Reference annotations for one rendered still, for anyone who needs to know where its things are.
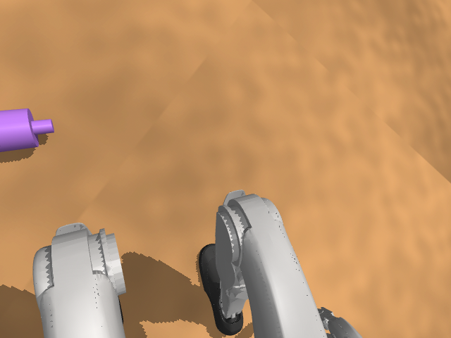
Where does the right robot hand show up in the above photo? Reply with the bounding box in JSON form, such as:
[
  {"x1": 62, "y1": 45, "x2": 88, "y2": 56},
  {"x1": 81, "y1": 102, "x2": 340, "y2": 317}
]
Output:
[{"x1": 317, "y1": 307, "x2": 363, "y2": 338}]

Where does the right robot foot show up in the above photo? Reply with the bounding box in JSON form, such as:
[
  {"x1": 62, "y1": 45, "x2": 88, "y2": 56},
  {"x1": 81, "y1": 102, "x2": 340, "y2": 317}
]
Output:
[{"x1": 199, "y1": 244, "x2": 243, "y2": 336}]

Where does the bottle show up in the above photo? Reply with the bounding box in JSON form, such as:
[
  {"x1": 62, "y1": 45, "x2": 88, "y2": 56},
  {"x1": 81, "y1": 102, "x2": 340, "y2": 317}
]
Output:
[{"x1": 0, "y1": 108, "x2": 54, "y2": 152}]

